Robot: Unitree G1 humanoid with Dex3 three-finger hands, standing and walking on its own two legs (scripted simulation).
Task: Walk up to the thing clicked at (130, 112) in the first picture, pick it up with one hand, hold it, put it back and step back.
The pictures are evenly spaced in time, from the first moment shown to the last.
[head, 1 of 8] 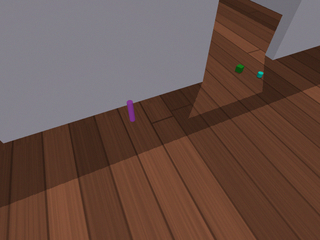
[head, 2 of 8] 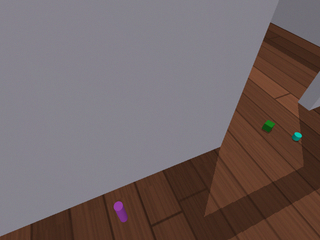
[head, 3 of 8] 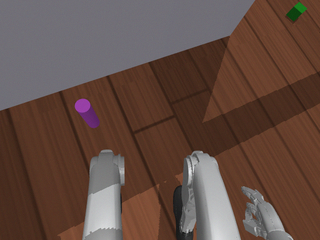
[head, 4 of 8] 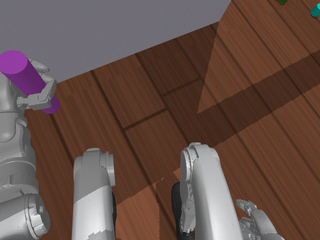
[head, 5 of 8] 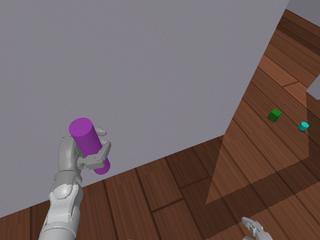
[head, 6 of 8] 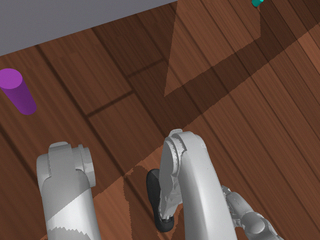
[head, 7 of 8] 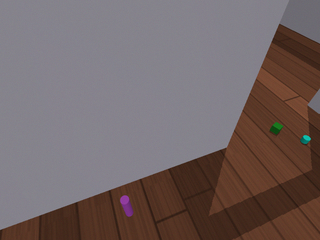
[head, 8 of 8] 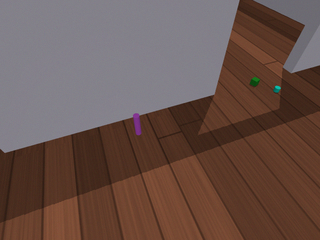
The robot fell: no
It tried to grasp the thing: yes
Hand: left
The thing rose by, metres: 0.68
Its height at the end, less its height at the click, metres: +0.00
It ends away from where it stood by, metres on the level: 0.01
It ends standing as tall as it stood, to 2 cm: yes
